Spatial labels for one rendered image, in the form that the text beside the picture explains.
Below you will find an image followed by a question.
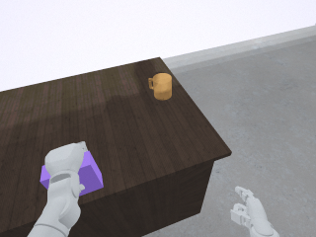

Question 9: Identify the robot right hand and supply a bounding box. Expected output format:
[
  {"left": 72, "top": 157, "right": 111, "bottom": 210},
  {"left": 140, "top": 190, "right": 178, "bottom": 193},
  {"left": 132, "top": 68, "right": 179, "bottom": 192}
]
[{"left": 230, "top": 186, "right": 268, "bottom": 229}]

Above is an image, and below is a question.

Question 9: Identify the robot left hand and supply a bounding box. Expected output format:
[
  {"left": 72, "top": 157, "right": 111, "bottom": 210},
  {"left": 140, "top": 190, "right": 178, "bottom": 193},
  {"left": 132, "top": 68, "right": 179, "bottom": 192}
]
[{"left": 44, "top": 141, "right": 88, "bottom": 193}]

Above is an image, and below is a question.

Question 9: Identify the sponge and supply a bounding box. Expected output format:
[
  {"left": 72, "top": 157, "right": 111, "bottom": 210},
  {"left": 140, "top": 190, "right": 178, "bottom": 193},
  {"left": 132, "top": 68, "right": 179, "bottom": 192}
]
[{"left": 39, "top": 151, "right": 104, "bottom": 197}]

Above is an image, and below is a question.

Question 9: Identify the robot left forearm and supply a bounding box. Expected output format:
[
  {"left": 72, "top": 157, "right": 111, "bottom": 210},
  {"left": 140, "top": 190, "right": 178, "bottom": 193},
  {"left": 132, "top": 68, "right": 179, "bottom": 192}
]
[{"left": 27, "top": 170, "right": 81, "bottom": 237}]

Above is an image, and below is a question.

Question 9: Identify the robot right forearm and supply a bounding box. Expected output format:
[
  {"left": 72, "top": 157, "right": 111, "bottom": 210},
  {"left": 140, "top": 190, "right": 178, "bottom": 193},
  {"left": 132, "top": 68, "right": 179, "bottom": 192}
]
[{"left": 249, "top": 217, "right": 279, "bottom": 237}]

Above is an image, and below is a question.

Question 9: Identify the table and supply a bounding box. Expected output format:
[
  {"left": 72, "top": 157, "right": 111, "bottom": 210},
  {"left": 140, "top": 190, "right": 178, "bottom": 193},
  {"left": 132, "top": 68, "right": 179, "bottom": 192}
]
[{"left": 0, "top": 56, "right": 232, "bottom": 237}]

